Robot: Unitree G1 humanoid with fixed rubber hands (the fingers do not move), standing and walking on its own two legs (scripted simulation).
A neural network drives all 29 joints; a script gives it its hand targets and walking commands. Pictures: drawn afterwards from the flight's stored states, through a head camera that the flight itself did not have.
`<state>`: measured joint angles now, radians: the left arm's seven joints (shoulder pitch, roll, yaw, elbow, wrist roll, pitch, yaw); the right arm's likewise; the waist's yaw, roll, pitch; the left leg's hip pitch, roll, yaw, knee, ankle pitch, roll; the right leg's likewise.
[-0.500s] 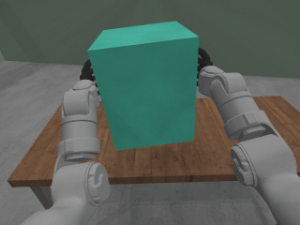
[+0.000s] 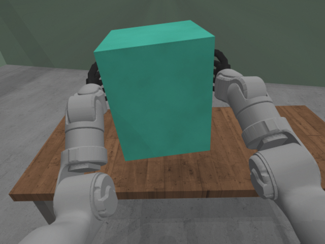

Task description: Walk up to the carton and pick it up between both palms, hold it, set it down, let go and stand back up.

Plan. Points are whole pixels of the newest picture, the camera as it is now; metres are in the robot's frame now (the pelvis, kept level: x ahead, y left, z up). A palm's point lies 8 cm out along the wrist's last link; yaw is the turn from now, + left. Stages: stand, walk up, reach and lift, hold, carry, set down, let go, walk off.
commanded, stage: hold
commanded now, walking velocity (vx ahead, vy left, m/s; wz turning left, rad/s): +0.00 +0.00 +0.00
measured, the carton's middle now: (158, 88) +0.40 +0.00 +0.27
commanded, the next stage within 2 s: none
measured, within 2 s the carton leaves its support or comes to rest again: neither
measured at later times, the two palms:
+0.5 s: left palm (98, 92) +0.38 +0.14 +0.27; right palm (223, 82) +0.38 -0.15 +0.28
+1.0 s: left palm (96, 94) +0.38 +0.15 +0.27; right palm (222, 81) +0.38 -0.14 +0.29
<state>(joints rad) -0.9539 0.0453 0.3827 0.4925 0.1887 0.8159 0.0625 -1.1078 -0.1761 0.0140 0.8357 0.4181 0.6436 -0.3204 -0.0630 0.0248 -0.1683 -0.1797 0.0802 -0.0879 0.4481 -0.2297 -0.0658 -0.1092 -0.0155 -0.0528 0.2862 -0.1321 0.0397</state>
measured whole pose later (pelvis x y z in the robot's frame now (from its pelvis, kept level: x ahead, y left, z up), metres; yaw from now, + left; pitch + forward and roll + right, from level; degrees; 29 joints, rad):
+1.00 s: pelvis +0.00 +0.00 +0.00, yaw +0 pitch -3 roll -3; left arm -0.93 0.04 0.39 0.46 0.19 0.82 0.06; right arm -1.08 -0.18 0.03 0.80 0.43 0.65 -0.33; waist -0.06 0.03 -0.17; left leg -0.17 0.08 -0.09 0.45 -0.23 -0.07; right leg -0.10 -0.01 -0.05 0.29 -0.14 0.04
